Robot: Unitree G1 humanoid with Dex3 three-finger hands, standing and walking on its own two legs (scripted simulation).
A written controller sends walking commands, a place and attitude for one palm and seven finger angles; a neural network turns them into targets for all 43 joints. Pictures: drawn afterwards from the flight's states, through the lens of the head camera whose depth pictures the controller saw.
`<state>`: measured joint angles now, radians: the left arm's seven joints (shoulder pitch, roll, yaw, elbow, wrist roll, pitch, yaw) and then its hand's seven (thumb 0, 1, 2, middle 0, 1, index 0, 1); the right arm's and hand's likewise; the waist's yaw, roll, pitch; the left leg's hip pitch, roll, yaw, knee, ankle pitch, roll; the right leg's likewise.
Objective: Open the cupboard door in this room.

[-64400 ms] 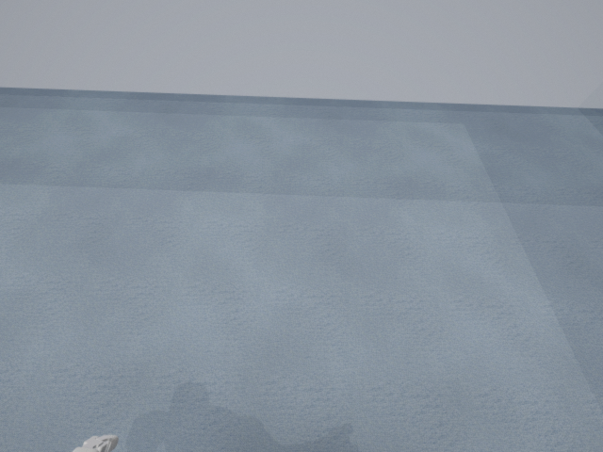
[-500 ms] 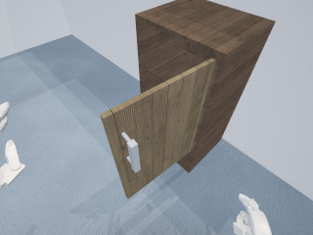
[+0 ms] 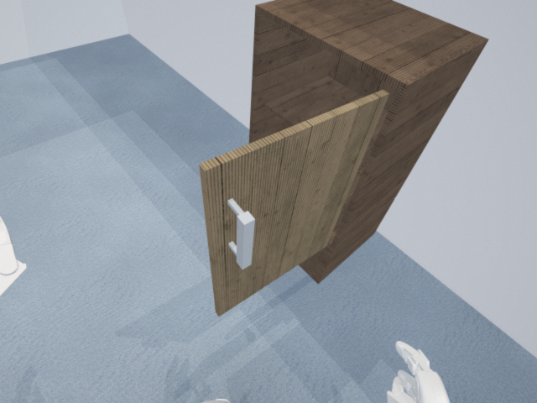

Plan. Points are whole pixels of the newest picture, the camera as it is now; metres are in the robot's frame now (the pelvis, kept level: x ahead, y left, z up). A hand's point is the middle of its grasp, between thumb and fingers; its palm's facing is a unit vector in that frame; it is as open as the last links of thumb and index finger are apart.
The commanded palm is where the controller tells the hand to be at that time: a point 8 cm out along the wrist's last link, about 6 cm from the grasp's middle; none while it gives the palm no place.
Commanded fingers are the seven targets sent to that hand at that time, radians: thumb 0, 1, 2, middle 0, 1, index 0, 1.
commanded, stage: step back with the hand held close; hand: left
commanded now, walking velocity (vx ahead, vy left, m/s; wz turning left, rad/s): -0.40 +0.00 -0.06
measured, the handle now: (238, 234) +0.41 +0.08 -0.05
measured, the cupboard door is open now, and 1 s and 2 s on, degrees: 84 84 84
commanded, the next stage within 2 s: stop stepping back and stand still in 0.18 s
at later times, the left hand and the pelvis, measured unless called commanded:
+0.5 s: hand (48, 363) +0.13 +0.21 +0.16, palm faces +0.30 -0.81 -0.51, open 7.4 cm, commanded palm +0.07 +0.25 +0.18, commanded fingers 0.00 0.90 0.90 -0.20 -0.30 -0.20 -0.30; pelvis -0.10 -0.04 +0.00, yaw -6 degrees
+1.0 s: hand out of the picture +0.04 +0.22 +0.17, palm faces +0.32 -0.82 -0.47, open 7.4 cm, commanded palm -0.01 +0.26 +0.18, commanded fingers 0.00 0.90 0.90 -0.20 -0.30 -0.20 -0.30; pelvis -0.17 -0.02 +0.01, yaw -5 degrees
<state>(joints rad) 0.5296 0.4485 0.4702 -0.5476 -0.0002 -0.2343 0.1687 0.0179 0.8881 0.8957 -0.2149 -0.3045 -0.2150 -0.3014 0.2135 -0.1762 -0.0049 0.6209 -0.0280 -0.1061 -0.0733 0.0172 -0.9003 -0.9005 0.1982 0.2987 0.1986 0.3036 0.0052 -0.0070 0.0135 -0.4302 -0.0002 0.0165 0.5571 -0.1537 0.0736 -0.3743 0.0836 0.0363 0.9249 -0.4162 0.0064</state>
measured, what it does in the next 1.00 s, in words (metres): walks backwards: right foot, then left foot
